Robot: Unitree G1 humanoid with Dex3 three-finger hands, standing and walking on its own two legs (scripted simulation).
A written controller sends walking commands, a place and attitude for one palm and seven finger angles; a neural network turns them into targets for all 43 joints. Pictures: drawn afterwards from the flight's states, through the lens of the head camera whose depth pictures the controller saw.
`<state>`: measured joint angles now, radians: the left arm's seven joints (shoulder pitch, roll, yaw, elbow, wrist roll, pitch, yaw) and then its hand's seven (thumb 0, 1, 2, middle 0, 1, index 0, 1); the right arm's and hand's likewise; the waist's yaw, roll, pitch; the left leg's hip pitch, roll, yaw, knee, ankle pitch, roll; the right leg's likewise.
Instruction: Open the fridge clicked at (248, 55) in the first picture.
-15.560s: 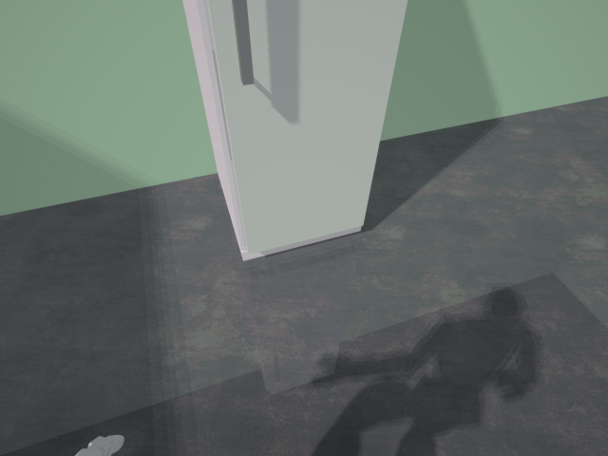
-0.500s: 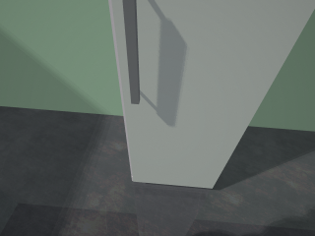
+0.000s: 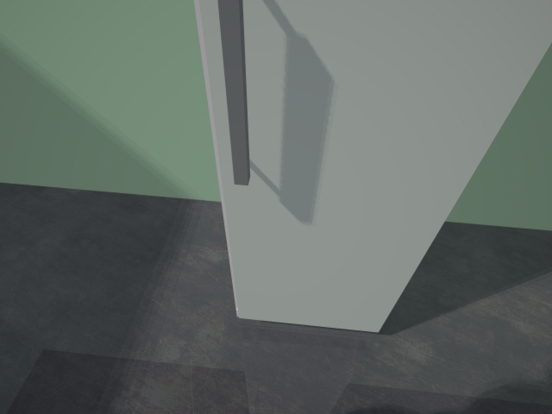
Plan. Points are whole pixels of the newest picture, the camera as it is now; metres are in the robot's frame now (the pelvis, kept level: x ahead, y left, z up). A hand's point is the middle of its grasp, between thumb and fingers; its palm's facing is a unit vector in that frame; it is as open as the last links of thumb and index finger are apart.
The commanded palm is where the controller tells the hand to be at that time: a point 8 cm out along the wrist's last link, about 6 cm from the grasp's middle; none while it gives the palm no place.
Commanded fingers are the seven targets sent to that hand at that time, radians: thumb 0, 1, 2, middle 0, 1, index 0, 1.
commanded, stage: look again from close up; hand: left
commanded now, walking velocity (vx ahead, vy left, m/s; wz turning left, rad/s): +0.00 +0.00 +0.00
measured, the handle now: (239, 87) +0.54 +0.10 +0.22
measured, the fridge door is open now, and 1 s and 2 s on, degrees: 0 0 0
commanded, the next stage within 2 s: none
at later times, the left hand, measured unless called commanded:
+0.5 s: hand out of the picture +0.09 +0.19 -0.16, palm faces -0.04 -0.96 -0.28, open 7.4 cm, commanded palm none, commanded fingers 0.00 0.90 0.90 -0.20 -0.30 -0.20 -0.30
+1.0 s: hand out of the picture +0.11 +0.19 -0.16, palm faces -0.04 -0.96 -0.29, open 7.4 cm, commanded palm none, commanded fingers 0.00 0.90 0.90 -0.20 -0.30 -0.20 -0.30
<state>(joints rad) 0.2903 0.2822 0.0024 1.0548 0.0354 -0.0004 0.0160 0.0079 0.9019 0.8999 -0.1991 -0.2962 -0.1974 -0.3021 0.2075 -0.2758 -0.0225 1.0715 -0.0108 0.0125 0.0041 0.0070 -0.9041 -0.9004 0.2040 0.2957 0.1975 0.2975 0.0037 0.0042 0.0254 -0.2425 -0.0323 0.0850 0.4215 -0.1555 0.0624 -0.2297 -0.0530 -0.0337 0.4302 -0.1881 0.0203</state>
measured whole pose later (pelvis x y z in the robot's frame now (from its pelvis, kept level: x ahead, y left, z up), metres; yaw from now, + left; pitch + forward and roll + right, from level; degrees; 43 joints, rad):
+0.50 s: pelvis +0.04 -0.02 +0.01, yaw +0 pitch -2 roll +0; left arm 0.21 0.25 -0.02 1.07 0.02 -0.02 0.03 0.01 0.90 0.90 -0.20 -0.30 -0.20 -0.30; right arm 0.18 -0.26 0.00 1.11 -0.01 -0.01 0.00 0.01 -0.90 -0.90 0.20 0.30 0.20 0.30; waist -0.01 0.00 0.05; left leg -0.17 -0.01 0.07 0.37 -0.18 0.03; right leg -0.16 -0.03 -0.04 0.38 -0.19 0.01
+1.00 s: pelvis +0.06 -0.03 +0.01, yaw +0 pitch -2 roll +0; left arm 0.20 0.27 -0.01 1.08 0.02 -0.02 0.02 0.01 0.90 0.90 -0.20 -0.30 -0.20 -0.30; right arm 0.17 -0.26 0.01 1.13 -0.01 -0.01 -0.01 0.01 -0.91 -0.90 0.20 0.30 0.20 0.30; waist -0.01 0.00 0.04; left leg -0.13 0.00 0.07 0.33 -0.18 0.02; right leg -0.11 -0.01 -0.04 0.33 -0.19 0.00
